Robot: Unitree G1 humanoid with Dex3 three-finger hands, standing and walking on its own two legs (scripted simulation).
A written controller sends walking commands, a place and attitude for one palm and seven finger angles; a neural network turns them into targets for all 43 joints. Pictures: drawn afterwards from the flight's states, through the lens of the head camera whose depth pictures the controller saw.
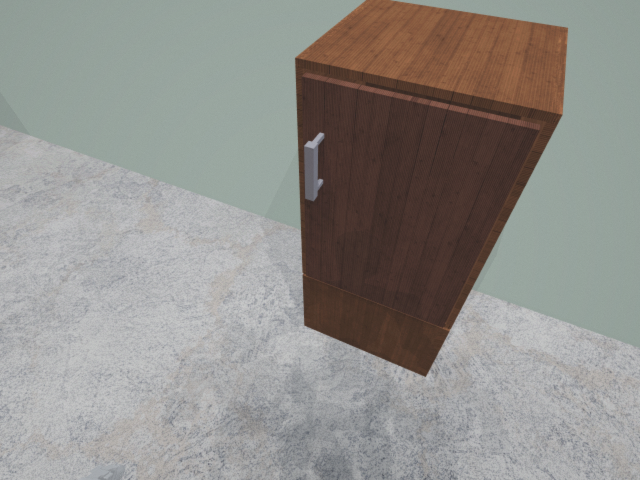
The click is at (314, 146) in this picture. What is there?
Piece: cupboard door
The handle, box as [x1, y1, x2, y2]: [304, 133, 323, 200]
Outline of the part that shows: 323,133 319,133 312,141 308,141 304,146 305,198 313,200 317,195 317,190 322,183 321,179 317,179 317,145 323,138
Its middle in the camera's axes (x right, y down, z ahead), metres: -0.01 -0.15 +0.79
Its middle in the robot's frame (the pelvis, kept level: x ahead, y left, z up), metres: +0.69 +0.05 -0.01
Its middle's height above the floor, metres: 0.76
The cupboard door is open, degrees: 0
